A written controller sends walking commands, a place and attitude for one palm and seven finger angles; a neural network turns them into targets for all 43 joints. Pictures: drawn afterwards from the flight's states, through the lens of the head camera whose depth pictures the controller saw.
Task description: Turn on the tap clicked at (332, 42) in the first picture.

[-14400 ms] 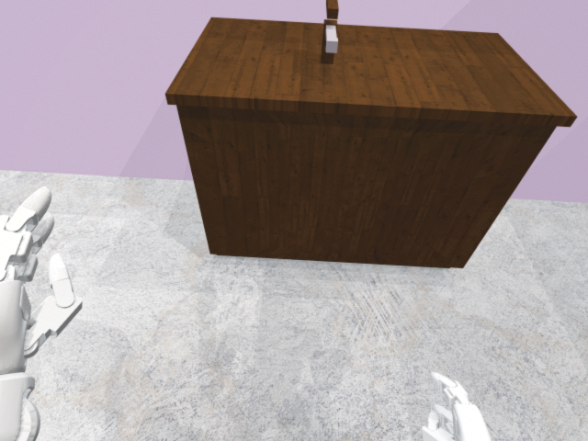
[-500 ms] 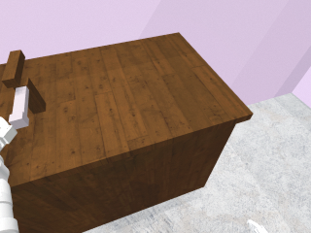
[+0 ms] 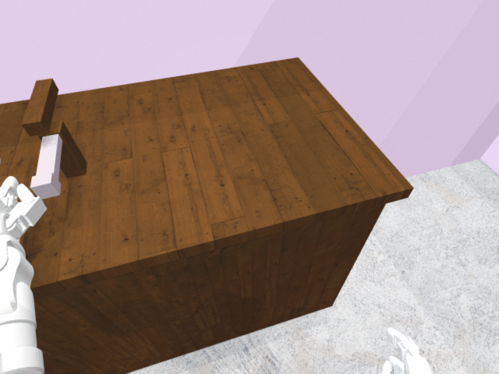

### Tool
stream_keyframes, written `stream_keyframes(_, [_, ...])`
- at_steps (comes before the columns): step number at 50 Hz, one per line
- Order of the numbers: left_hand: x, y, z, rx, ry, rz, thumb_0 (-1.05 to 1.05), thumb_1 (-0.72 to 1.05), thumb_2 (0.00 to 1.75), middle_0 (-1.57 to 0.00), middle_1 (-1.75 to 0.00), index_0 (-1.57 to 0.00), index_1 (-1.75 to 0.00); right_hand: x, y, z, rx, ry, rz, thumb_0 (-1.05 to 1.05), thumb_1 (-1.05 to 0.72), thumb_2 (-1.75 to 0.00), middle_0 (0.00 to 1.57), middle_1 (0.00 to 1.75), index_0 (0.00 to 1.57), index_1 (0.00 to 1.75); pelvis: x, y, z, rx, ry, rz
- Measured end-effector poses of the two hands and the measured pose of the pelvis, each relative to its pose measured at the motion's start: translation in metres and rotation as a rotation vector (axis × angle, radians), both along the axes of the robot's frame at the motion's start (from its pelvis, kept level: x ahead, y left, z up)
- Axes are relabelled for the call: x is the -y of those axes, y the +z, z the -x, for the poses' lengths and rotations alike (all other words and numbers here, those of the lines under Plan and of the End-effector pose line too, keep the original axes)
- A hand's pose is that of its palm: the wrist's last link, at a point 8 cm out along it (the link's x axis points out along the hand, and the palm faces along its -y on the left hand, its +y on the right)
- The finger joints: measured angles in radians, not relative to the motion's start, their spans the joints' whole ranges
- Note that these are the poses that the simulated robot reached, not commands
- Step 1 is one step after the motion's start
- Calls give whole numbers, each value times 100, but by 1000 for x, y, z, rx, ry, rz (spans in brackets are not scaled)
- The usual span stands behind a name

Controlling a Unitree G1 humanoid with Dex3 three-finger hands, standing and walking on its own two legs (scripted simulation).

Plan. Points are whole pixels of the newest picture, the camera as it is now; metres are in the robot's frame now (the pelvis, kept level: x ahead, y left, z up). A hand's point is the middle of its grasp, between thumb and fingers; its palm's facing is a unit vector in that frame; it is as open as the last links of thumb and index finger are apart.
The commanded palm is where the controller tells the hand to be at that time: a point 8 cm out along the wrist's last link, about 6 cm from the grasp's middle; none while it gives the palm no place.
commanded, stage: push the lever round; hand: left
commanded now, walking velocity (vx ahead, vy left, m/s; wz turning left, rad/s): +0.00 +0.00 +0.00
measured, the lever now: (46, 185) +0.34 +0.34 +0.14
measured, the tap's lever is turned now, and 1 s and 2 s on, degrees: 3 23 51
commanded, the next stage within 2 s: none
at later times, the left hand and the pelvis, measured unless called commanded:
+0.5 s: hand (53, 200) +0.32 +0.32 +0.13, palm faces +0.61 -0.79 -0.05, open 7.7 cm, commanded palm +0.28 +0.35 +0.13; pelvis -0.01 -0.01 +0.00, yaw +0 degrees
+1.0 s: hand (79, 191) +0.34 +0.29 +0.13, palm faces +0.68 -0.73 -0.04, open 7.7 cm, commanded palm +0.29 +0.31 +0.13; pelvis -0.01 +0.00 +0.00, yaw +0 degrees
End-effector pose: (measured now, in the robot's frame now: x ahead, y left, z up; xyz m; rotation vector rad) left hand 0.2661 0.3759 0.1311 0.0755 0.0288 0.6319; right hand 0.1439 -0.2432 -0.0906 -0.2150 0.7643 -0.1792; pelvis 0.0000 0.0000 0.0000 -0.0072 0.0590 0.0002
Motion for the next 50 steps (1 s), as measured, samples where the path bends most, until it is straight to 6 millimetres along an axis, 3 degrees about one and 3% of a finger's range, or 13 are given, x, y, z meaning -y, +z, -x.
stream_keyframes(19, [14,2,0,11,3,-6,3,93,91,-16,-15,-15,-15,14,-9,28,-60,-34,7,1,-90,-90,20,30,20,30,6,0,9,8,0,-1])
stream_keyframes(50, [58,-1,-21,36,120,23,1,93,91,-16,-15,-15,-15,-1,-7,12,-44,5,-13,1,-90,-90,21,30,20,30,3,-1,13,14,2,-3])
